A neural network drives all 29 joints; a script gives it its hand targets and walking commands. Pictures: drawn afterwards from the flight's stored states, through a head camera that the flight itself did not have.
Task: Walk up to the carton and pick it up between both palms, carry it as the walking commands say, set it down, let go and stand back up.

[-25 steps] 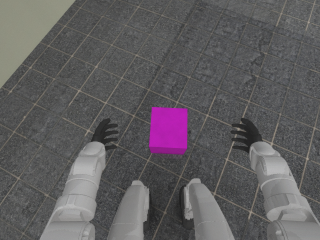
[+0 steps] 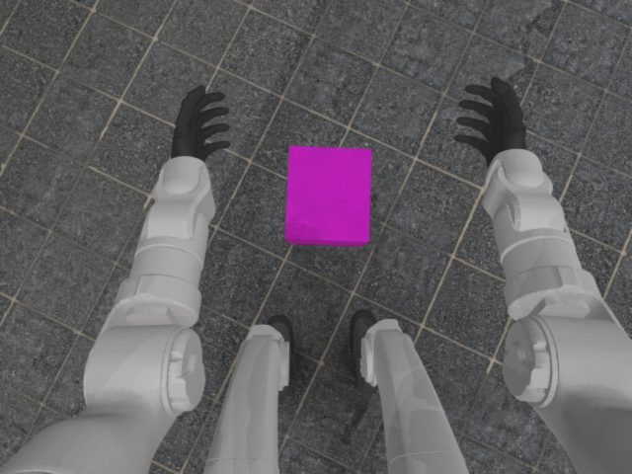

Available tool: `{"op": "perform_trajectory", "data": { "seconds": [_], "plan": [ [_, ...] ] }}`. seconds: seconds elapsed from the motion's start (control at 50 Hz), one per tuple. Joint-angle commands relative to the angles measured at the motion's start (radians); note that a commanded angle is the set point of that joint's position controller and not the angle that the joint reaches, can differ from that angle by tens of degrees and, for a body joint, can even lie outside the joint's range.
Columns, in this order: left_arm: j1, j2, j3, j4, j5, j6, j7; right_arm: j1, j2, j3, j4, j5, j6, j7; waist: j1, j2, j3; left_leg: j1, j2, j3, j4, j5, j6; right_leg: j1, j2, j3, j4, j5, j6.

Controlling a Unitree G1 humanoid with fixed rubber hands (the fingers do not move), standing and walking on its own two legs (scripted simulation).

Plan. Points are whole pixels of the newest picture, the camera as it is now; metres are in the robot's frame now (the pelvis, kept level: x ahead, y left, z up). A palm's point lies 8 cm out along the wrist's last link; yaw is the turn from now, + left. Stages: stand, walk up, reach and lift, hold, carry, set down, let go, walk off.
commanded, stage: reach and lift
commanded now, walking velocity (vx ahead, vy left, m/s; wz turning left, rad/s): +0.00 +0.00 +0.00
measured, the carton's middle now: (327, 200) +0.49 -0.02 -0.58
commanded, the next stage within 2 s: none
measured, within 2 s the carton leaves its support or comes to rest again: neither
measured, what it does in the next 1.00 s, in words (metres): lowers itself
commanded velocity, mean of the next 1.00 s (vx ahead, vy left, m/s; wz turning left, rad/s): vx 0.00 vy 0.00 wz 0.00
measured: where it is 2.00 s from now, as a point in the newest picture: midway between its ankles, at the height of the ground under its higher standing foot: (322, 368)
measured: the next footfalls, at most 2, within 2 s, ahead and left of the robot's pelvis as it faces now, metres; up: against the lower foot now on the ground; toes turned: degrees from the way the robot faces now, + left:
none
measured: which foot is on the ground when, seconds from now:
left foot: down 0.00-1.00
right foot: down 0.00-1.00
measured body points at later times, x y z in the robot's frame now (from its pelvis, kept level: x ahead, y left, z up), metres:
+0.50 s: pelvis -0.01 +0.01 -0.05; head +0.30 +0.01 +0.27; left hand +0.51 +0.15 -0.18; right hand +0.50 -0.21 -0.17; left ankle +0.06 +0.12 -0.63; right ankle +0.07 -0.10 -0.63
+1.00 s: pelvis -0.03 +0.00 -0.19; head +0.31 +0.00 +0.10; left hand +0.51 +0.15 -0.34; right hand +0.50 -0.20 -0.33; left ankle +0.06 +0.12 -0.63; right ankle +0.07 -0.10 -0.63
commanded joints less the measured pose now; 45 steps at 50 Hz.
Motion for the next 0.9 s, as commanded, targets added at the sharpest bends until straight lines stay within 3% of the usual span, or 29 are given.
{"op": "perform_trajectory", "data": {
  "seconds": [0.0, 0.06, 0.1, 0.14, 0.18, 0.2, 0.22, 0.24, 0.28, 0.3, 0.36, 0.42, 0.44, 0.46, 0.48, 0.52, 0.54, 0.6, 0.62, 0.64, 0.68, 0.7, 0.72, 0.74, 0.76, 0.78, 0.8, 0.82, 0.88],
  "plan": [
    [-0.310, 0.099, 0.015, -0.047, -0.015, -0.038, -0.016, -0.311, -0.082, -0.031, -0.064, -0.019, -0.032, 0.000, -0.015, -0.045, -0.908, 0.240, -0.077, 0.022, -0.062, 0.238, -0.008, 0.601, 0.033, 0.044, -0.045, 0.432, 0.052],
    [-0.363, 0.139, 0.076, -0.065, 0.014, -0.057, -0.010, -0.346, -0.120, -0.087, -0.068, -0.041, -0.047, 0.003, -0.003, 0.016, -1.000, 0.308, -0.078, 0.021, -0.040, 0.352, -0.020, 0.542, 0.043, 0.042, -0.039, 0.482, 0.046],
    [-0.395, 0.070, 0.025, -0.092, 0.009, -0.050, -0.011, -0.331, -0.121, -0.095, -0.053, -0.055, -0.051, 0.010, -0.034, 0.062, -1.068, 0.387, -0.079, 0.021, -0.036, 0.378, -0.036, 0.541, 0.049, 0.019, -0.047, 0.487, 0.040],
    [-0.350, 0.046, 0.030, -0.031, 0.003, -0.034, -0.016, -0.341, -0.114, -0.076, -0.068, -0.077, -0.047, 0.022, -0.033, -0.015, -1.070, 0.355, -0.072, 0.019, -0.027, 0.390, -0.031, 0.548, 0.047, 0.010, -0.045, 0.504, 0.050],
    [-0.310, 0.021, 0.042, -0.042, 0.034, -0.044, -0.012, -0.315, -0.089, -0.103, -0.079, -0.079, -0.059, 0.038, -0.009, 0.039, -1.074, 0.377, -0.071, 0.010, -0.032, 0.431, -0.031, 0.487, 0.048, 0.009, -0.050, 0.528, 0.043],
    [-0.330, 0.053, 0.045, -0.101, 0.039, -0.045, -0.009, -0.294, -0.098, -0.109, -0.115, -0.083, -0.063, 0.042, -0.025, 0.030, -1.113, 0.472, -0.067, 0.005, -0.037, 0.490, -0.035, 0.475, 0.049, -0.013, -0.057, 0.535, 0.047],
    [-0.330, 0.042, 0.049, -0.075, 0.054, -0.042, -0.007, -0.289, -0.093, -0.099, -0.053, -0.067, -0.059, 0.047, 0.001, 0.058, -1.067, 0.444, -0.063, 0.004, -0.027, 0.447, -0.039, 0.415, 0.045, -0.007, -0.045, 0.481, 0.052],
    [-0.338, 0.002, 0.036, -0.100, 0.057, -0.046, -0.011, -0.279, -0.098, -0.116, -0.054, -0.098, -0.069, 0.058, -0.024, 0.058, -1.013, 0.434, -0.063, -0.012, -0.030, 0.450, -0.041, 0.344, 0.048, -0.019, -0.047, 0.456, 0.042],
    [-0.314, 0.008, 0.085, -0.018, 0.111, -0.039, -0.007, -0.273, -0.084, -0.167, 0.012, -0.123, -0.059, 0.075, -0.022, 0.065, -0.888, 0.351, -0.055, -0.014, -0.023, 0.351, -0.044, 0.213, 0.045, -0.015, -0.038, 0.352, 0.048],
    [-0.379, 0.015, 0.102, -0.074, 0.114, -0.043, -0.004, -0.344, -0.102, -0.174, -0.068, -0.148, -0.066, 0.071, -0.046, 0.001, -0.879, 0.303, -0.060, -0.015, -0.006, 0.317, -0.037, 0.195, 0.043, -0.021, -0.029, 0.315, 0.050],
    [-0.410, -0.001, 0.106, -0.030, 0.114, -0.036, 0.000, -0.416, -0.077, -0.141, -0.052, -0.117, -0.070, 0.069, -0.007, 0.020, -0.827, 0.169, -0.065, 0.012, 0.040, 0.170, -0.038, 0.171, 0.041, -0.017, 0.032, 0.223, 0.050],
    [-0.459, 0.032, 0.113, -0.021, 0.105, -0.018, 0.014, -0.446, -0.136, -0.158, -0.002, -0.120, -0.048, 0.070, -0.013, 0.026, -0.883, 0.166, -0.064, 0.009, 0.126, 0.095, -0.047, 0.081, 0.050, -0.035, 0.119, 0.131, 0.048],
    [-0.467, 0.022, 0.082, -0.052, 0.089, -0.021, 0.015, -0.415, -0.127, -0.158, 0.028, -0.115, -0.046, 0.061, -0.018, 0.078, -0.930, 0.170, -0.070, 0.020, 0.153, 0.127, -0.056, 0.082, 0.050, -0.035, 0.142, 0.164, 0.046],
    [-0.499, 0.053, 0.086, -0.091, 0.063, -0.025, 0.021, -0.449, -0.167, -0.163, -0.030, -0.126, -0.048, 0.051, -0.058, 0.017, -1.013, 0.193, -0.075, 0.011, 0.191, 0.157, -0.054, 0.100, 0.058, -0.046, 0.175, 0.192, 0.050],
    [-0.475, 0.037, 0.076, -0.068, 0.052, -0.018, 0.026, -0.470, -0.144, -0.126, -0.058, -0.093, -0.048, 0.047, -0.027, 0.031, -1.041, 0.202, -0.075, 0.024, 0.221, 0.171, -0.049, 0.096, 0.061, -0.042, 0.199, 0.199, 0.050],
    [-0.437, 0.027, 0.063, -0.061, 0.040, -0.013, 0.039, -0.455, -0.159, -0.118, -0.050, -0.089, -0.044, 0.042, -0.043, -0.009, -1.091, 0.191, -0.081, 0.020, 0.256, 0.228, -0.047, 0.089, 0.070, -0.056, 0.253, 0.255, 0.061],
    [-0.397, 0.051, 0.063, 0.026, 0.057, -0.011, 0.035, -0.399, -0.137, -0.110, 0.065, -0.073, -0.030, 0.042, -0.006, 0.033, -0.984, 0.083, -0.081, 0.037, 0.285, 0.173, -0.048, 0.030, 0.063, -0.034, 0.268, 0.204, 0.060],
    [-0.463, 0.046, 0.039, -0.080, 0.027, -0.003, 0.049, -0.443, -0.154, -0.102, -0.028, -0.049, -0.029, 0.039, -0.026, 0.030, -1.118, 0.117, -0.086, 0.024, 0.338, 0.211, -0.049, 0.001, 0.071, -0.057, 0.344, 0.243, 0.061],
    [-0.446, 0.064, 0.045, -0.088, 0.026, -0.011, 0.053, -0.453, -0.163, -0.092, -0.078, -0.040, -0.037, 0.028, -0.007, 0.047, -1.139, 0.106, -0.093, 0.036, 0.381, 0.254, -0.049, -0.027, 0.072, -0.051, 0.380, 0.274, 0.060],
    [-0.521, 0.071, 0.015, -0.170, -0.016, -0.017, 0.050, -0.500, -0.162, -0.046, -0.119, -0.011, -0.043, 0.020, -0.028, -0.005, -1.225, 0.080, -0.101, 0.043, 0.418, 0.231, -0.043, 0.055, 0.066, -0.038, 0.386, 0.273, 0.061],
    [-0.481, 0.102, 0.014, -0.130, -0.015, -0.016, 0.055, -0.480, -0.193, -0.054, -0.067, -0.013, -0.033, 0.014, -0.011, 0.009, -1.214, -0.021, -0.102, 0.057, 0.453, 0.223, -0.051, 0.074, 0.065, -0.025, 0.449, 0.325, 0.067],
    [-0.490, 0.078, -0.014, -0.075, -0.029, -0.009, 0.045, -0.451, -0.138, -0.027, -0.005, -0.005, -0.021, 0.016, -0.029, -0.005, -1.061, -0.082, -0.099, 0.046, 0.453, 0.156, -0.039, -0.026, 0.062, -0.025, 0.438, 0.246, 0.064],
    [-0.482, 0.113, 0.011, -0.093, -0.023, -0.011, 0.048, -0.474, -0.191, -0.053, -0.064, -0.022, -0.027, 0.007, -0.046, -0.020, -1.170, -0.069, -0.101, 0.060, 0.488, 0.171, -0.044, 0.030, 0.066, -0.033, 0.461, 0.269, 0.069],
    [-0.517, 0.099, -0.011, -0.164, -0.030, -0.012, 0.045, -0.491, -0.154, -0.025, -0.124, 0.008, -0.028, 0.000, -0.030, 0.010, -1.171, -0.065, -0.099, 0.061, 0.498, 0.164, -0.041, 0.010, 0.059, -0.023, 0.470, 0.257, 0.064],
    [-0.495, 0.098, -0.014, -0.118, -0.050, -0.004, 0.046, -0.520, -0.186, -0.033, -0.135, 0.007, -0.029, -0.007, -0.025, -0.022, -1.208, -0.079, -0.109, 0.062, 0.520, 0.163, -0.043, 0.041, 0.065, -0.037, 0.502, 0.265, 0.068],
    [-0.509, 0.089, -0.037, -0.103, -0.059, -0.001, 0.049, -0.518, -0.192, -0.027, -0.096, 0.022, -0.023, -0.008, -0.027, 0.042, -1.170, -0.085, -0.108, 0.062, 0.533, 0.160, -0.047, -0.036, 0.062, -0.034, 0.522, 0.254, 0.063],
    [-0.508, 0.085, -0.034, -0.023, -0.061, 0.002, 0.042, -0.487, -0.190, -0.028, 0.012, 0.009, -0.020, -0.010, -0.052, 0.007, -1.077, -0.139, -0.101, 0.053, 0.539, 0.075, -0.046, -0.064, 0.058, -0.038, 0.523, 0.167, 0.062],
    [-0.512, 0.099, -0.009, -0.017, -0.051, 0.001, 0.038, -0.502, -0.172, -0.006, 0.007, 0.015, -0.016, -0.006, -0.025, 0.008, -1.026, -0.200, -0.096, 0.063, 0.568, 0.051, -0.039, -0.091, 0.049, -0.018, 0.537, 0.142, 0.058],
    [-0.555, 0.165, 0.016, -0.041, -0.044, -0.008, 0.046, -0.571, -0.200, -0.012, -0.113, 0.037, -0.024, -0.025, -0.015, -0.009, -1.117, -0.200, -0.095, 0.066, 0.620, 0.051, -0.029, -0.061, 0.048, -0.020, 0.579, 0.148, 0.067]
  ]
}}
